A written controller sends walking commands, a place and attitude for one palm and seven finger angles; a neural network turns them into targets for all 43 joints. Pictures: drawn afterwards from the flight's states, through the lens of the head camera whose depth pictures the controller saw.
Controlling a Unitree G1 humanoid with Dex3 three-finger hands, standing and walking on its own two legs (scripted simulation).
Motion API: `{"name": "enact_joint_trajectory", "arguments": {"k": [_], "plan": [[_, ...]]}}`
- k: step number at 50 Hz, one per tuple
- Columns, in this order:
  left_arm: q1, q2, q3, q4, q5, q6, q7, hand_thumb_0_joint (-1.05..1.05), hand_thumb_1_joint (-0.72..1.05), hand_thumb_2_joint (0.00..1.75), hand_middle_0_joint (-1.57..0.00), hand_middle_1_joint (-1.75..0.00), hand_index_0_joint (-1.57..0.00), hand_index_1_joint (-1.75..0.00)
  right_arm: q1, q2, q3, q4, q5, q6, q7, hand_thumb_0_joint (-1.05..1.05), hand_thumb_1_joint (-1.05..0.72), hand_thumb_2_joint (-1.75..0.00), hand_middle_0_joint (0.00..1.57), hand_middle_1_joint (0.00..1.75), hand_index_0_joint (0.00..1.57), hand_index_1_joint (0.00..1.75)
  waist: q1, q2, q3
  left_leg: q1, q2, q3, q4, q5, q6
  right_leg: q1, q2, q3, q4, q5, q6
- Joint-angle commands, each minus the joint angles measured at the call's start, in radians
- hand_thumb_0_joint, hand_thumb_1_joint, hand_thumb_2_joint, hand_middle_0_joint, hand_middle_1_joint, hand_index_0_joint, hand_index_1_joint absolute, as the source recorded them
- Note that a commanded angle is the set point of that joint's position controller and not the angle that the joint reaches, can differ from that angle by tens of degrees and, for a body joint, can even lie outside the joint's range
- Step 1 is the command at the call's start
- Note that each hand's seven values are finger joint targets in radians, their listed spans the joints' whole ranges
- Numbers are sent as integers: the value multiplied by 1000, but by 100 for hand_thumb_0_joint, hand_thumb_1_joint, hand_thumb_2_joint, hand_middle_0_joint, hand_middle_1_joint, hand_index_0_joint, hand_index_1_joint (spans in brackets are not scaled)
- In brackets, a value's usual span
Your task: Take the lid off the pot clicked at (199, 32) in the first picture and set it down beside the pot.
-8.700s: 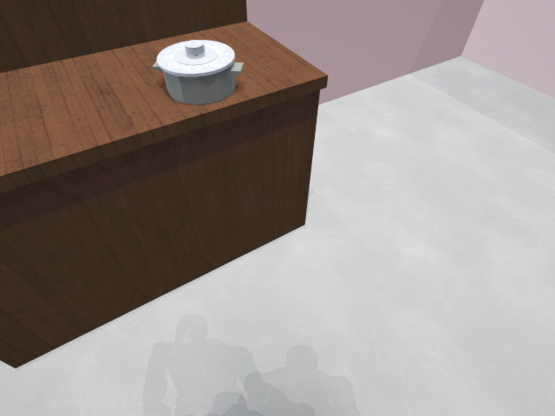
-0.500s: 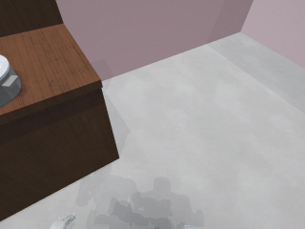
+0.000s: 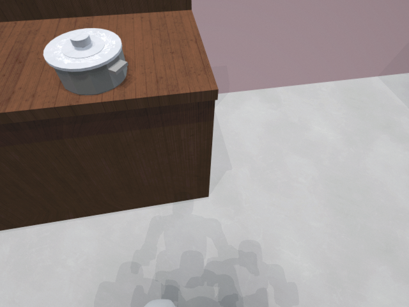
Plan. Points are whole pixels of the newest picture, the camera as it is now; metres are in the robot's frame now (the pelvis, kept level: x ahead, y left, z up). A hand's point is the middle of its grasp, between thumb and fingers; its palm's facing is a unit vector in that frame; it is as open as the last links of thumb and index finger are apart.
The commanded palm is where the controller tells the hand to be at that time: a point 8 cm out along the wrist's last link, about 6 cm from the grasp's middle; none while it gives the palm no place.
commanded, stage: turn to face it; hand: left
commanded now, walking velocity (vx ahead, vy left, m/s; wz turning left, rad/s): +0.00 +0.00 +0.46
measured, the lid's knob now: (80, 39) +0.72 +0.39 +0.11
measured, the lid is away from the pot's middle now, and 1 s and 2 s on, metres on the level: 0.00 0.00 0.00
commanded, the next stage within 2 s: take the last steps up to it in 0.48 s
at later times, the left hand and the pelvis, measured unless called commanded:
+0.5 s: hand out of the picture +0.09 +0.24 -0.15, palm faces +0.19 -0.95 -0.25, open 7.4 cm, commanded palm none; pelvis +0.02 +0.02 +0.01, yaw +10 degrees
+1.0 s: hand out of the picture -0.06 +0.16 -0.14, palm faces +0.41 -0.88 -0.23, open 7.4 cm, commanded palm none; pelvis +0.06 +0.02 +0.02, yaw +18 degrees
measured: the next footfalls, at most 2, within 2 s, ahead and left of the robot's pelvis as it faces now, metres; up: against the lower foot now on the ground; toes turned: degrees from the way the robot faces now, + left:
left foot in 0.04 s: +0.03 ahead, +0.12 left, +0.00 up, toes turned +5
right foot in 0.56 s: +0.08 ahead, -0.09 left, +0.00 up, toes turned +9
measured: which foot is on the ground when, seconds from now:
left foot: up 0.00-0.02, down 0.04-0.58, up 0.60-1.00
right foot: down 0.00-0.04, up 0.06-0.54, down 0.56-1.00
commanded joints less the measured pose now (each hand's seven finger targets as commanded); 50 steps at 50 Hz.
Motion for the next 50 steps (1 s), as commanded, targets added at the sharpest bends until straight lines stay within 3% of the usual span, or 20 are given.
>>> {"name": "enact_joint_trajectory", "arguments": {"k": [1,2,3,4,5,7,10,14,20,25,27,28,29,30,31,33,35,38,44,50], "plan": [[14,181,58,-77,-19,0,6,0,90,90,-20,-30,-20,-30,112,-157,-33,-64,-8,-56,-10,0,-90,-90,20,30,20,30,-59,63,-213,321,103,-151,-381,351,75,-115,-88,49,212,195,-24],[-22,104,35,-122,-24,2,-1,0,90,90,-20,-30,-20,-30,176,-270,-61,-61,-10,-63,-20,0,-90,-90,20,30,20,30,-97,364,-216,416,362,-492,-418,772,202,-395,50,69,430,-350,48],[-75,125,30,-131,-14,10,6,0,90,90,-20,-30,-20,-30,215,-279,-60,-36,-6,-54,-28,0,-90,-90,20,30,20,30,-112,251,-227,381,396,-467,-389,835,276,-392,48,187,529,-359,24],[-84,118,31,-122,-13,12,5,0,90,90,-20,-30,-20,-30,182,-243,-49,-42,-9,-59,-37,0,-90,-90,20,30,20,30,-89,207,-198,352,349,-409,-399,794,273,-405,35,207,562,-288,20],[-80,111,34,-100,-14,11,7,0,90,90,-20,-30,-20,-30,137,-215,-42,-52,-10,-63,-48,0,-90,-90,20,30,20,30,-75,252,-204,345,304,-382,-388,785,252,-413,37,225,592,-234,28],[-68,127,38,-62,-16,8,1,0,90,90,-20,-30,-20,-30,52,-154,-16,-72,-9,-64,-53,0,-90,-90,20,30,20,30,-37,210,-144,273,226,-285,-394,800,218,-370,45,244,603,-117,36],[-27,123,33,-34,-18,7,-3,0,90,90,-20,-30,-20,-30,49,-136,-6,-73,-4,-73,-55,0,-90,-90,20,30,20,30,-19,140,-162,304,187,-235,-396,843,205,-331,69,227,557,-62,46],[-55,110,27,-35,-20,10,5,0,90,90,-20,-30,-20,-30,97,-129,-3,-51,-5,-72,-58,0,-90,-90,20,30,20,30,-30,123,-151,332,196,-284,-407,847,223,-322,84,238,478,-57,55],[-110,90,18,-51,-24,9,9,0,90,90,-20,-30,-20,-30,103,-122,-5,-31,-14,-62,-57,0,-90,-90,20,30,20,30,-43,140,-103,252,199,-348,-427,677,246,-228,114,233,292,-107,36],[-50,80,18,-32,-29,-7,14,0,90,90,-20,-30,-20,-30,78,-108,-4,-17,-12,-61,-56,0,-90,-90,20,30,20,30,-8,130,-101,152,164,-376,-381,657,217,-44,155,215,46,-15,11],[5,100,22,-13,-27,-25,19,0,90,90,-20,-30,-20,-30,73,-80,1,-10,-2,-65,-53,0,-90,-90,20,30,20,30,21,72,-139,81,101,-340,-297,522,149,125,115,242,-191,180,4],[34,158,31,-4,-18,-36,26,0,90,90,-20,-30,-20,-30,87,-30,8,-11,8,-69,-48,0,-90,-90,20,30,20,30,22,-93,-172,-37,15,-235,-169,297,88,247,-42,400,-230,320,-42],[56,211,39,0,-11,-41,27,0,90,90,-20,-30,-20,-30,78,5,14,-31,8,-65,-49,0,-90,-90,20,30,20,30,27,-248,-148,-133,-94,-117,-16,-96,39,233,-231,569,-258,489,-161],[75,219,39,-5,-14,-39,23,0,90,90,-20,-30,-20,-30,86,-36,-1,-32,2,-50,-51,0,-90,-90,20,30,20,30,36,-172,-152,-103,-72,-141,138,-193,41,150,-292,566,-294,447,-232],[43,185,45,-7,-17,-41,24,0,90,90,-20,-30,-20,-30,87,-41,-7,-12,-9,-36,-48,0,-90,-90,20,30,20,30,24,-200,-109,-143,-49,-167,247,-155,45,106,-236,560,-340,274,-233],[-3,141,38,-11,-20,-45,16,0,90,90,-20,-30,-20,-30,94,-50,-13,23,-17,-36,-30,0,-90,-90,20,30,20,30,6,-128,-39,-205,-19,-141,359,-9,42,79,-155,493,-392,-21,-193],[21,121,33,1,-19,-65,9,0,90,90,-20,-30,-20,-30,106,-34,-14,33,-19,-43,-12,0,-90,-90,20,30,20,30,0,-89,-38,-224,-4,-120,374,85,38,91,-119,414,-409,-53,-161],[95,97,27,41,-16,-84,6,0,90,90,-20,-30,-20,-30,81,-18,-9,38,-21,-50,-7,0,-90,-90,20,30,20,30,19,-118,-26,-262,17,-104,353,161,21,141,-106,371,-425,-9,-146],[216,82,23,111,-7,-102,4,0,90,90,-20,-30,-20,-30,7,-4,1,24,-17,-59,-4,0,-90,-90,20,30,20,30,41,-117,-11,-317,57,-76,244,200,11,212,-133,346,-436,79,-165],[232,99,24,155,3,-101,0,0,90,90,-20,-30,-20,-30,-69,21,14,2,-12,-75,8,0,-90,-90,20,30,20,30,47,-151,36,-192,57,-9,-6,164,37,115,-143,296,-459,5,-184]]}}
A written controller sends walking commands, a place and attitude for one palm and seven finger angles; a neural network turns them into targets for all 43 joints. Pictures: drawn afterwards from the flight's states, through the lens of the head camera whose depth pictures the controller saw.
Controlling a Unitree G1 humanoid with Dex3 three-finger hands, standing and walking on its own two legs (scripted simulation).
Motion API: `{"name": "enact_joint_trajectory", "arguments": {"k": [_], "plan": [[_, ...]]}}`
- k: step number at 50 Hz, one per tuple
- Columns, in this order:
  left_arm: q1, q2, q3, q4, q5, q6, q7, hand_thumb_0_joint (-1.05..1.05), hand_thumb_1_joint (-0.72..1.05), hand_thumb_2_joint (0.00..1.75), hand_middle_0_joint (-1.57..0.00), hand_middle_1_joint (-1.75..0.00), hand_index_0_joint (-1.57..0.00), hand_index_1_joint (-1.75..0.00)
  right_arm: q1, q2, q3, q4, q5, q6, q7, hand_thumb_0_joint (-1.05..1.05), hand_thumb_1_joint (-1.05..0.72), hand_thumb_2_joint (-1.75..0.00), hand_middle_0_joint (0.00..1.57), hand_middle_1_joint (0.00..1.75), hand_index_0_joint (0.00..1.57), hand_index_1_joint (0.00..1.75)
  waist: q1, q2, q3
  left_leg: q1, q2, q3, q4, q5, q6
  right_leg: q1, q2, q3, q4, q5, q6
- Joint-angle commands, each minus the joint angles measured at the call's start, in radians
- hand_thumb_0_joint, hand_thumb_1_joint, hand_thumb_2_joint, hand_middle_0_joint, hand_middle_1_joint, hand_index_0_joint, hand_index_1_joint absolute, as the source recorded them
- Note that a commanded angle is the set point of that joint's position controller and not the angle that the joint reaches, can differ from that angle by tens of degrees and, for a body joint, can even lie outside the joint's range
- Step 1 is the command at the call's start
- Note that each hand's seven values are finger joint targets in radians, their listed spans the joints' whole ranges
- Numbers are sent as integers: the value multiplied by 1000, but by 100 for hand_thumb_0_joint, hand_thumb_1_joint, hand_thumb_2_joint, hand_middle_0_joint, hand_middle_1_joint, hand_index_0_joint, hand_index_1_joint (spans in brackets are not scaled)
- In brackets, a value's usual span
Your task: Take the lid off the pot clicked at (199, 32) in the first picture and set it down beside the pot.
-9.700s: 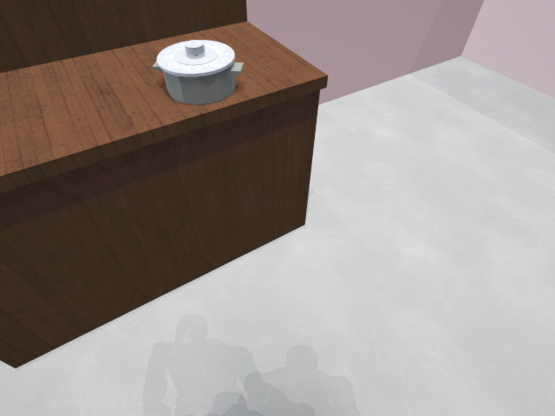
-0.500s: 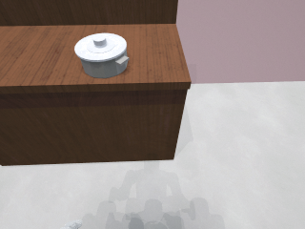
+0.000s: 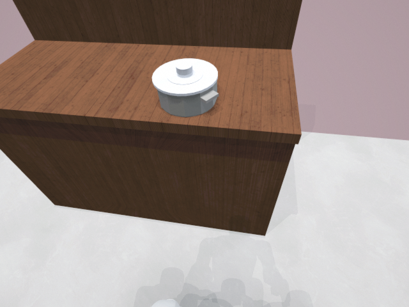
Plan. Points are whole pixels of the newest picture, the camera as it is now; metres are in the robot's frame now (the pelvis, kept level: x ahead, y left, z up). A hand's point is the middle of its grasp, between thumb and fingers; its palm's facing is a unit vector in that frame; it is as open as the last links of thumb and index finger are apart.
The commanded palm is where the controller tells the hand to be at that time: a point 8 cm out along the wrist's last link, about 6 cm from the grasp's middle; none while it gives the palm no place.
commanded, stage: take the last steps up to it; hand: left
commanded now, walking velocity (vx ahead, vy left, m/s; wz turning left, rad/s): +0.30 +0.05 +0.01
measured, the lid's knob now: (184, 68) +0.74 +0.14 +0.09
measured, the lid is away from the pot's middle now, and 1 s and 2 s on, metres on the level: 0.00 0.00 0.00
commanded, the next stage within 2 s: come to a stop and stand still in 0.46 s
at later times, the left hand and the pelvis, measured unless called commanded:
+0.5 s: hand (119, 254) +0.26 +0.27 -0.17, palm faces +0.00 -0.98 -0.20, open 7.4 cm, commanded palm none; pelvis +0.16 +0.08 -0.01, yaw -2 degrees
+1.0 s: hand (122, 237) +0.32 +0.28 -0.19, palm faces -0.01 -0.97 -0.25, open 7.3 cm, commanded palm none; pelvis +0.22 +0.09 -0.02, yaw -3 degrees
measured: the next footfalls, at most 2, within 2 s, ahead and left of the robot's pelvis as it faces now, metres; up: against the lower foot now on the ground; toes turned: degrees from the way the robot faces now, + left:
left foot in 0.16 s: +0.12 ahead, +0.16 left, +0.00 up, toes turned +5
right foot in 0.64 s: +0.34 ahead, -0.04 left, +0.00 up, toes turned -9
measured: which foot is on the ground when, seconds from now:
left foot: up 0.00-0.14, down 0.16-0.64, up 0.66-1.00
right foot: down 0.00-0.16, up 0.18-0.62, down 0.64-1.00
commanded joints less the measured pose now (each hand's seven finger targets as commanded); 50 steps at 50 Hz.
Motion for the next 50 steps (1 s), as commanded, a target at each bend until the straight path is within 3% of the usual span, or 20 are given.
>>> {"name": "enact_joint_trajectory", "arguments": {"k": [1,4,6,7,8,9,12,16,21,25,27,29,30,31,32,33,36,38,46,50], "plan": [[7,197,36,-37,2,-20,7,0,90,90,-20,-30,-20,-30,-131,4,13,-107,5,-48,8,0,-90,-90,20,30,20,30,1,-201,123,-19,-4,47,-194,-37,21,-76,-257,192,-163,-61,-131],[5,203,42,-17,1,-11,7,0,90,90,-20,-30,-20,-30,-91,10,18,-96,8,-70,3,0,-90,-90,20,30,20,30,-16,-204,91,138,-40,84,-328,-54,41,-97,-240,157,-66,37,-118],[-20,184,40,-14,-5,-2,5,0,90,90,-20,-30,-20,-30,57,-28,10,-46,5,-84,-10,0,-90,-90,20,30,20,30,-90,-114,43,422,-63,95,-451,-24,45,-242,-177,93,109,30,-82],[0,138,30,-18,-11,0,1,0,90,90,-20,-30,-20,-30,191,-112,-11,-13,-3,-95,-24,0,-90,-90,20,30,20,30,-141,91,-52,602,61,-55,-517,-91,74,-337,-91,25,379,-31,-48],[6,84,18,-48,-16,0,-4,0,90,90,-20,-30,-20,-30,295,-203,-35,7,-5,-97,-37,0,-90,-90,20,30,20,30,-156,326,-99,704,285,-387,-633,-59,142,-555,23,-14,680,-336,-3],[-56,106,21,-70,-10,2,1,0,90,90,-20,-30,-20,-30,310,-211,-32,15,2,-85,-47,0,-90,-90,20,30,20,30,-163,210,-68,661,324,-418,-669,-27,189,-621,9,94,809,-344,-22],[-117,104,29,-48,-12,5,-9,0,90,90,-20,-30,-20,-30,138,-66,7,-22,4,-101,-58,0,-90,-90,20,30,20,30,-90,48,51,434,247,-234,-684,163,204,-597,-71,148,919,-133,-19],[-73,65,30,-40,-7,28,-9,0,90,90,-20,-30,-20,-30,130,0,18,-13,9,-134,-64,0,-90,-90,20,30,20,30,-26,34,65,373,186,-51,-706,486,190,-536,-54,125,860,-35,17],[-187,83,32,-107,-9,44,-15,0,90,90,-20,-30,-20,-30,143,-18,24,2,10,-137,-70,0,-90,-90,20,30,20,30,-24,81,100,415,178,-6,-702,561,204,-581,-49,120,691,43,18],[-323,80,23,-165,-12,37,-15,0,90,90,-20,-30,-20,-30,201,-30,23,26,-1,-126,-74,0,-90,-90,20,30,20,30,-70,52,115,473,188,0,-633,679,196,-532,-20,81,467,15,-9],[-314,82,21,-167,-14,32,-13,0,90,90,-20,-30,-20,-30,201,-49,23,38,-2,-118,-75,0,-90,-90,20,30,20,30,-63,60,92,483,190,15,-572,757,177,-441,15,53,393,9,-25],[-190,98,21,-126,-11,18,-6,0,90,90,-20,-30,-20,-30,194,-60,24,45,4,-109,-77,0,-90,-90,20,30,20,30,-5,25,15,473,149,37,-404,858,134,-241,65,22,273,108,-34],[-89,134,27,-97,-11,8,2,0,90,90,-20,-30,-20,-30,175,-47,28,36,13,-108,-75,0,-90,-90,20,30,20,30,41,-42,-47,378,104,41,-276,757,95,-56,39,59,190,329,-35],[9,203,44,-66,-5,-6,16,0,90,90,-20,-30,-20,-30,197,-19,28,31,26,-108,-72,0,-90,-90,20,30,20,30,64,-163,-153,185,-2,82,-54,429,40,181,-152,285,254,870,-123],[36,257,44,-51,-20,-7,20,0,90,90,-20,-30,-20,-30,233,-3,26,25,38,-93,-77,0,-90,-90,20,30,20,30,33,-200,-233,140,-99,68,150,-368,6,224,-376,459,219,1331,-272],[-15,258,30,-68,-23,2,30,0,90,90,-20,-30,-20,-30,215,6,24,24,38,-78,-86,0,-90,-90,20,30,20,30,10,-119,-192,151,-87,-29,178,-437,19,125,-390,412,176,1304,-311],[-218,204,27,-131,-16,30,46,0,90,90,-20,-30,-20,-30,160,43,18,28,34,-22,-81,0,-90,-90,20,30,20,30,-40,-170,-34,137,-46,-58,223,-392,10,-170,-320,345,105,913,-282],[-276,193,29,-159,-12,42,49,0,90,90,-20,-30,-20,-30,164,55,13,27,30,3,-72,0,-90,-90,20,30,20,30,-69,-136,-36,159,-59,-39,186,-344,0,-242,-271,266,70,750,-234],[-287,231,56,-210,2,74,42,0,90,90,-20,-30,-20,-30,68,42,-2,-55,21,8,-54,0,-90,-90,20,30,20,30,-41,-223,-92,147,-79,9,24,-251,-14,-235,-226,272,57,378,-201],[-289,242,60,-197,-2,83,35,0,90,90,-20,-30,-20,-30,118,32,1,-45,18,-18,-50,0,-90,-90,20,30,20,30,-71,-220,-120,328,-101,50,-362,-58,-3,-270,-174,264,113,111,-118]]}}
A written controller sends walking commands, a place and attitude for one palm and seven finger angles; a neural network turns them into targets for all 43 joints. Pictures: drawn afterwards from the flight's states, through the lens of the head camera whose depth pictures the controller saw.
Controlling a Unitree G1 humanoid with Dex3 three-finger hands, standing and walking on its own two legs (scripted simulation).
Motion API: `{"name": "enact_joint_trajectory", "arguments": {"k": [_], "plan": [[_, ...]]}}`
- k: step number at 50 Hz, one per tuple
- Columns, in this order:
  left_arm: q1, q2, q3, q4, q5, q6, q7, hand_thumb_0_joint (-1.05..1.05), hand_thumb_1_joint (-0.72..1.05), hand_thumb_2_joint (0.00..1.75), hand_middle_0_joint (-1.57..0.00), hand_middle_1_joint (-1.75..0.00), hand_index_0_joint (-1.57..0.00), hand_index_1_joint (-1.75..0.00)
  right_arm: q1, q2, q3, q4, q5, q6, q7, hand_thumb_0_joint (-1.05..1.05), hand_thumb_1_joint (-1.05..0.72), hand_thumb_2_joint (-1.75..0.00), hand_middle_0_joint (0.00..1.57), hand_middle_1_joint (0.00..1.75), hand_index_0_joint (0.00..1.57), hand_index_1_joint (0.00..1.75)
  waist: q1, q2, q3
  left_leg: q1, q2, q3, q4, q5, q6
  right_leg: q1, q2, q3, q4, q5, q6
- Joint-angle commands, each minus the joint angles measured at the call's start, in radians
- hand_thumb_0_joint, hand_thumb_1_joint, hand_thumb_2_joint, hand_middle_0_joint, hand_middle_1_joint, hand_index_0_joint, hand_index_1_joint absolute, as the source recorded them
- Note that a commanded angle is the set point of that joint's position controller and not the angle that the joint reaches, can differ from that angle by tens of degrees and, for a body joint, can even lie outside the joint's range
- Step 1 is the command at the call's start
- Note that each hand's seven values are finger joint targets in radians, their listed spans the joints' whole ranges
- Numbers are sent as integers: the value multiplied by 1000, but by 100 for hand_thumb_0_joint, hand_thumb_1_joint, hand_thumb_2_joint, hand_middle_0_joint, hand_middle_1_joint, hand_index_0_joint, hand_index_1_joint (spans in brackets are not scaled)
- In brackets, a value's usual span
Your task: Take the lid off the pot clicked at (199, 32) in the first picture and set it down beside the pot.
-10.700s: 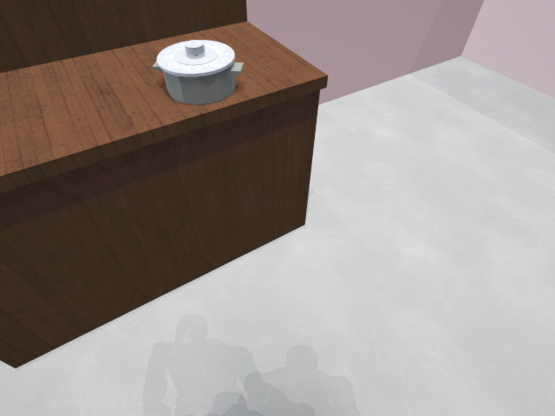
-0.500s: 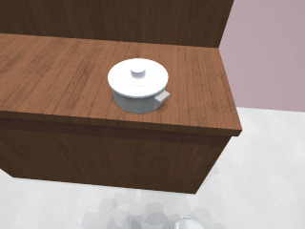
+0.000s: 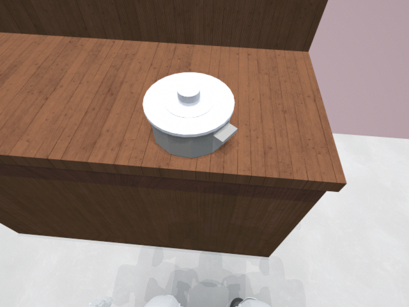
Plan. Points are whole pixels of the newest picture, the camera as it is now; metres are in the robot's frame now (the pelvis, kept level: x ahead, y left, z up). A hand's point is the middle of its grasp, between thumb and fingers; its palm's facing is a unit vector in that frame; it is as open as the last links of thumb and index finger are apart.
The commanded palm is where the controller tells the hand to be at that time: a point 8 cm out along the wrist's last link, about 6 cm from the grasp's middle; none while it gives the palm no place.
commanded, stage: come to a stop and stand still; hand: left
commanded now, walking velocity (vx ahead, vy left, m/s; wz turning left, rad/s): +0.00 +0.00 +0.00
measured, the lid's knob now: (188, 92) +0.52 +0.08 +0.11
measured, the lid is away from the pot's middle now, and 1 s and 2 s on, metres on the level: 0.00 0.00 0.00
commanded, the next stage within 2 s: look again from close up in 0.88 s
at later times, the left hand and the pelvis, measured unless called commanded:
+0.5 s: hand out of the picture -0.03 +0.22 -0.16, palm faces +0.02 -0.97 -0.23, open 7.4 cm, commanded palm none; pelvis -0.03 +0.04 +0.01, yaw -2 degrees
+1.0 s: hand out of the picture -0.07 +0.18 -0.16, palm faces +0.01 -0.98 -0.17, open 7.4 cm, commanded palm none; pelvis -0.05 +0.02 +0.01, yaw -1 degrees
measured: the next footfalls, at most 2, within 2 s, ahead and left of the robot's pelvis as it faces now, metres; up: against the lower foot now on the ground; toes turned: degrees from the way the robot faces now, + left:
left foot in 0.04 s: +0.03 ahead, +0.12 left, +0.00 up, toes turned +1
right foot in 0.44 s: -0.05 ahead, -0.08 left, +0.00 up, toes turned -2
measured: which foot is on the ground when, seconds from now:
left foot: up 0.00-0.02, down 0.04-1.00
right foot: down 0.00-0.06, up 0.08-0.42, down 0.44-1.00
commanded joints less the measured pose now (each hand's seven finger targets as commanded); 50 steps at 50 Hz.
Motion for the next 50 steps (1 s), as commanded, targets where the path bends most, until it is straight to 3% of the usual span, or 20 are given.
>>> {"name": "enact_joint_trajectory", "arguments": {"k": [1,2,3,4,5,6,8,10,13,17,20,21,23,24,25,26,34,48,49,50], "plan": [[28,156,35,-61,-13,-3,1,0,90,90,-20,-30,-20,-30,223,-51,-7,9,-6,-25,1,0,-90,-90,20,30,20,30,-50,-85,-200,278,5,7,-398,201,12,9,-138,152,-59,-110,-68],[49,102,26,-69,-22,4,-4,0,90,90,-20,-30,-20,-30,195,-116,-19,-11,-16,-32,-1,0,-90,-90,20,30,20,30,-41,160,-148,249,162,-203,-537,147,57,-99,-38,81,85,-260,-13],[51,68,19,-74,-23,11,-3,0,90,90,-20,-30,-20,-30,119,-187,-25,-58,-26,-28,-4,0,-90,-90,20,30,20,30,-31,355,-68,49,334,-391,-661,164,120,-105,58,31,243,-410,29],[42,99,24,-62,-19,16,-2,0,90,90,-20,-30,-20,-30,41,-181,-11,-84,-31,-25,-8,0,-90,-90,20,30,20,30,-12,257,-25,-102,336,-367,-680,122,174,-10,38,116,329,-373,18],[64,101,27,-44,-13,25,1,0,90,90,-20,-30,-20,-30,7,-160,-7,-82,-33,-35,-16,0,-90,-90,20,30,20,30,8,301,-45,-82,300,-344,-688,168,169,-7,44,140,382,-363,19],[76,113,32,-20,-8,25,-4,0,90,90,-20,-30,-20,-30,-7,-143,-1,-77,-30,-34,-23,0,-90,-90,20,30,20,30,18,222,-41,-32,258,-278,-648,228,154,-28,52,148,440,-306,19],[116,103,28,14,-11,13,-8,0,90,90,-20,-30,-20,-30,14,-120,13,-63,-22,-42,-29,0,-90,-90,20,30,20,30,24,160,-66,103,200,-189,-599,371,140,-71,61,138,479,-244,30],[131,89,18,28,-16,0,-8,0,90,90,-20,-30,-20,-30,45,-105,16,-54,-11,-50,-32,0,-90,-90,20,30,20,30,14,85,-105,211,201,-159,-573,515,168,-78,51,117,456,-247,42],[124,79,4,34,-20,-8,-4,0,90,90,-20,-30,-20,-30,113,-100,19,-17,-10,-54,-35,0,-90,-90,20,30,20,30,-12,128,-143,350,223,-172,-551,649,197,-63,29,100,331,-290,54],[120,59,-12,50,-27,-16,-2,0,90,90,-20,-30,-20,-30,160,-110,14,22,-13,-50,-30,0,-90,-90,20,30,20,30,-36,137,-161,374,232,-198,-531,736,209,69,26,68,79,-319,37],[207,64,-16,100,-27,-30,4,0,90,90,-20,-30,-20,-30,137,-95,19,42,1,-52,-26,0,-90,-90,20,30,20,30,2,61,-171,277,182,-174,-490,590,155,249,18,64,-166,-102,25],[224,75,-16,116,-23,-37,8,0,90,90,-20,-30,-20,-30,126,-75,22,45,5,-54,-22,0,-90,-90,20,30,20,30,1,7,-155,219,135,-136,-463,479,109,296,-22,123,-222,2,5],[192,106,-19,115,-24,-44,8,0,90,90,-20,-30,-20,-30,111,-42,31,47,6,-51,-15,0,-90,-90,20,30,20,30,-22,-64,-86,189,49,-69,-455,289,58,223,-126,213,-241,81,-50],[183,107,-22,115,-25,-43,6,0,90,90,-20,-30,-20,-30,119,-41,33,55,2,-51,-10,0,-90,-90,20,30,20,30,-28,-32,-84,227,40,-68,-467,302,54,187,-125,198,-224,73,-58],[178,96,-21,121,-24,-47,5,0,90,90,-20,-30,-20,-30,125,-38,30,69,-3,-44,-10,0,-90,-90,20,30,20,30,-28,-130,-88,231,44,-63,-453,318,56,189,-94,185,-226,68,-54],[179,79,-25,124,-26,-52,7,0,90,90,-20,-30,-20,-30,121,-51,30,81,-5,-44,-12,0,-90,-90,20,30,20,30,-26,-157,-76,246,51,-60,-448,329,57,172,-90,190,-229,79,-51],[197,60,-28,137,-27,-43,7,0,90,90,-20,-30,-20,-30,160,-42,38,130,-6,-38,-13,0,-90,-90,20,30,20,30,-21,18,36,209,60,-81,-510,206,59,90,-40,169,-251,-188,-37],[243,18,-32,163,-28,-55,9,0,90,90,-20,-30,-20,-30,201,-16,38,158,-5,-51,-21,0,-90,-90,20,30,20,30,-16,1,-36,238,73,-79,-478,294,65,129,-34,158,-220,-79,-39],[306,42,-44,172,-1,-92,41,0,90,90,-20,-30,-20,-30,108,-47,47,80,-5,-75,-10,0,-90,-90,20,30,20,30,23,-25,-8,134,86,-47,-249,412,50,147,-73,214,-226,303,-9],[301,86,-27,159,-14,-93,42,0,90,90,-20,-30,-20,-30,139,-11,41,62,2,-71,-11,0,-90,-90,20,30,20,30,-15,-7,-114,144,64,-23,-279,415,28,255,-127,217,-160,598,-47]]}}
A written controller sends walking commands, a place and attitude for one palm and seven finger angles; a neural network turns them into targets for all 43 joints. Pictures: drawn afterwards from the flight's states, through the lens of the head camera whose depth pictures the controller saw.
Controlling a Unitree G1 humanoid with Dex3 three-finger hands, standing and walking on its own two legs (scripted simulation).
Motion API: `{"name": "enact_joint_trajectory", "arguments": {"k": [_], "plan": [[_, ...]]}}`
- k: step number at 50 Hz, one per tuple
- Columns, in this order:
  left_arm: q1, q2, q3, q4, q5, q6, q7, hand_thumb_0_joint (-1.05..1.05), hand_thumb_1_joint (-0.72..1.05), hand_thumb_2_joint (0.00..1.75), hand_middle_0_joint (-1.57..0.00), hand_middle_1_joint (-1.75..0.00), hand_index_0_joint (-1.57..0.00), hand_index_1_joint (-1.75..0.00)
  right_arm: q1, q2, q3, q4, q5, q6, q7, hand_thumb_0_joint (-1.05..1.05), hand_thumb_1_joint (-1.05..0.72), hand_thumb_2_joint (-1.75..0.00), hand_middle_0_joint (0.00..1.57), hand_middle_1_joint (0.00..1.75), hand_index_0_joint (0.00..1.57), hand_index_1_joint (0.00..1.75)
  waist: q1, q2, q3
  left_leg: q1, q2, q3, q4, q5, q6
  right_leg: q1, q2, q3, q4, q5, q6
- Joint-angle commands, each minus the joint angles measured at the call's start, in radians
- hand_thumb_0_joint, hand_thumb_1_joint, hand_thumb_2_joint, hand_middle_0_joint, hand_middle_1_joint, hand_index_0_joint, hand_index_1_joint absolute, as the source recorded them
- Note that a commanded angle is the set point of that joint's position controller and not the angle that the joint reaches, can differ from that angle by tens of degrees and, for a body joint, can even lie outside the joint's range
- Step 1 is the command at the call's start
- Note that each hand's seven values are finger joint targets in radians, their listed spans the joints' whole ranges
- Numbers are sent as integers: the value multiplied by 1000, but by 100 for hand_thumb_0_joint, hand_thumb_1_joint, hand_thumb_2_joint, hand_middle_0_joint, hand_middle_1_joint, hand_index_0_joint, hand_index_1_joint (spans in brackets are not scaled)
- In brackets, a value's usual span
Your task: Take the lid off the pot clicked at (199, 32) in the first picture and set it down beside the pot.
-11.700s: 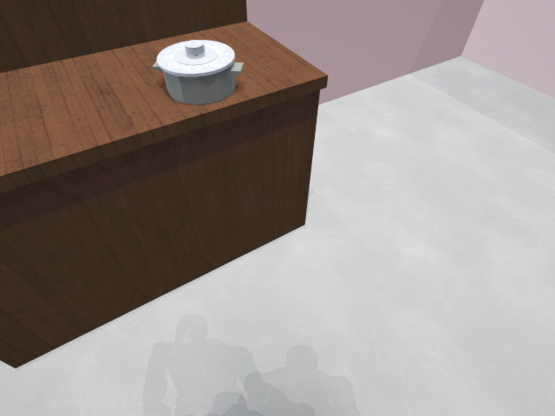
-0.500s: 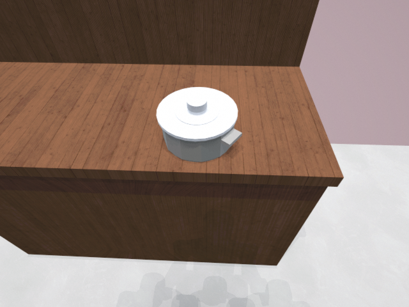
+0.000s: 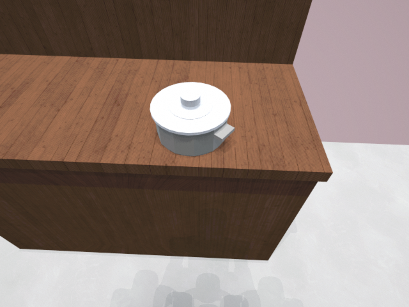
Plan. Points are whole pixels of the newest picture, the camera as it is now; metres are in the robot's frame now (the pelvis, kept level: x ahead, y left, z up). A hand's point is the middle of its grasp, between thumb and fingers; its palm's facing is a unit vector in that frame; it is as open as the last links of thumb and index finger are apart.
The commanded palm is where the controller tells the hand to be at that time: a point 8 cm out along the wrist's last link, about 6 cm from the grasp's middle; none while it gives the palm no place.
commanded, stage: look again from close up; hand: left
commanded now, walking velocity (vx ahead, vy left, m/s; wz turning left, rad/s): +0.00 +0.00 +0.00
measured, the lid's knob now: (190, 97) +0.57 +0.07 +0.10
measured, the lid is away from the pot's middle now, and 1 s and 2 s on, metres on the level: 0.00 0.00 0.00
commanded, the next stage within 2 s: none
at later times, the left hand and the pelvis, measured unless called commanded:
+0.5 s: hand out of the picture -0.02 +0.21 -0.19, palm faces +0.03 -0.98 -0.18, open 7.4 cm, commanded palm none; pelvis -0.02 +0.04 -0.01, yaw +0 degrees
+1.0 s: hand out of the picture -0.09 +0.21 -0.19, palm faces +0.04 -0.99 -0.15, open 7.4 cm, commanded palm none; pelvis -0.04 +0.05 +0.00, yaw +0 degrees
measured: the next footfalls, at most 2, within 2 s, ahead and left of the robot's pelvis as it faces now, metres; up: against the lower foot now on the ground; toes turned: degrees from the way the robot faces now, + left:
none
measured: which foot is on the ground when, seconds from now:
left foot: down 0.00-1.00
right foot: down 0.00-1.00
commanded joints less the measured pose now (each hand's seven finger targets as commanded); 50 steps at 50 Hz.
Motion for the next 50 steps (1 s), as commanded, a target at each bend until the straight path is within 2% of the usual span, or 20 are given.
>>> {"name": "enact_joint_trajectory", "arguments": {"k": [1,3,5,7,11,14,18,20,24,25,28,30,34,35,39,41,44,46,49,50], "plan": [[116,156,15,-51,-6,-45,30,0,90,90,-20,-30,-20,-30,7,-51,-14,-113,-1,-40,-7,0,-90,-90,20,30,20,30,-2,-53,-91,26,69,-71,65,64,-22,20,-207,152,-18,676,-47],[96,120,8,-71,-5,-42,29,0,90,90,-20,-30,-20,-30,21,-82,-22,-117,-2,-39,-9,0,-90,-90,20,30,20,30,-6,-92,-114,28,80,-78,86,95,-8,-2,-158,127,-6,496,-48],[91,120,13,-81,1,-33,25,0,90,90,-20,-30,-20,-30,18,-86,-24,-113,-2,-37,-10,0,-90,-90,20,30,20,30,-1,-16,-48,21,93,-91,73,110,-1,-68,-138,106,-10,341,-49],[95,114,11,-86,4,-25,20,0,90,90,-20,-30,-20,-30,6,-95,-24,-121,-3,-30,-8,0,-90,-90,20,30,20,30,0,-7,27,-5,93,-101,55,60,3,-132,-119,109,-24,186,-48],[100,117,11,-101,9,-17,15,0,90,90,-20,-30,-20,-30,-8,-108,-28,-143,-3,-27,-3,0,-90,-90,20,30,20,30,4,-24,76,-34,89,-117,19,-23,10,-181,-99,110,-37,52,-46],[103,121,9,-110,9,-14,13,0,90,90,-20,-30,-20,-30,-13,-125,-27,-148,-3,-33,-2,0,-90,-90,20,30,20,30,9,14,51,-22,102,-135,-8,-14,22,-165,-86,95,-15,55,-35],[105,128,9,-120,9,-9,11,0,90,90,-20,-30,-20,-30,-27,-142,-29,-161,-2,-35,-3,0,-90,-90,20,30,20,30,15,27,32,-23,114,-160,-45,-48,30,-148,-76,79,-2,53,-24],[107,128,10,-125,12,-6,10,0,90,90,-20,-30,-20,-30,-29,-140,-30,-165,-1,-35,-3,0,-90,-90,20,30,20,30,20,15,44,-40,122,-168,-79,-97,34,-141,-74,63,-3,38,-19],[110,131,6,-127,11,-1,6,0,90,90,-20,-30,-20,-30,-40,-159,-31,-170,-2,-31,0,0,-90,-90,20,30,20,30,20,34,53,-56,126,-193,-131,-198,33,-145,-72,58,-1,24,-12],[112,134,8,-127,14,0,5,0,90,90,-20,-30,-20,-30,-35,-154,-33,-172,0,-32,-1,0,-90,-90,20,30,20,30,23,20,49,-63,132,-195,-148,-221,36,-132,-71,44,4,19,-9],[127,135,6,-122,12,2,3,0,90,90,-20,-30,-20,-30,-42,-165,-35,-171,0,-29,2,0,-90,-90,20,30,20,30,25,40,38,-70,134,-206,-175,-277,35,-128,-74,44,2,10,-5],[135,135,7,-119,15,0,2,0,90,90,-20,-30,-20,-30,-40,-155,-37,-169,2,-29,3,0,-90,-90,20,30,20,30,29,-2,35,-73,131,-200,-174,-276,36,-118,-77,40,-8,13,-5],[142,133,4,-109,11,-4,1,0,90,90,-20,-30,-20,-30,-29,-158,-37,-157,1,-28,5,0,-90,-90,20,30,20,30,21,8,17,-33,123,-191,-161,-243,31,-142,-89,60,-28,11,-6],[144,135,4,-108,12,-4,0,0,90,90,-20,-30,-20,-30,-25,-150,-35,-156,3,-28,4,0,-90,-90,20,30,20,30,24,-16,22,-44,122,-188,-162,-247,33,-134,-88,58,-32,9,-6],[157,129,1,-90,11,-2,0,0,90,90,-20,-30,-20,-30,-18,-155,-35,-140,2,-25,5,0,-90,-90,20,30,20,30,21,24,30,-44,124,-196,-181,-274,29,-147,-86,57,-30,-3,-3],[164,124,2,-84,13,-2,0,0,90,90,-20,-30,-20,-30,-16,-149,-36,-137,3,-25,3,0,-90,-90,20,30,20,30,24,9,43,-61,122,-199,-185,-281,30,-140,-86,55,-31,-2,-4],[185,117,2,-70,12,1,-1,0,90,90,-20,-30,-20,-30,-11,-150,-38,-128,2,-20,3,0,-90,-90,20,30,20,30,25,40,48,-72,130,-214,-215,-341,29,-146,-78,44,-22,-28,-1],[195,113,4,-65,15,3,-2,0,90,90,-20,-30,-20,-30,-12,-149,-39,-129,3,-20,2,0,-90,-90,20,30,20,30,32,36,51,-98,131,-218,-224,-359,32,-127,-76,39,-14,-19,0],[204,104,3,-55,14,3,-2,0,90,90,-20,-30,-20,-30,-4,-143,-41,-122,1,-16,2,0,-90,-90,20,30,20,30,28,18,49,-87,125,-211,-217,-362,27,-149,-76,49,-22,-51,-2],[205,106,5,-59,15,3,-2,0,90,90,-20,-30,-20,-30,0,-137,-40,-124,2,-16,1,0,-90,-90,20,30,20,30,31,-9,58,-96,124,-212,-215,-359,29,-147,-76,48,-28,-51,-2]]}}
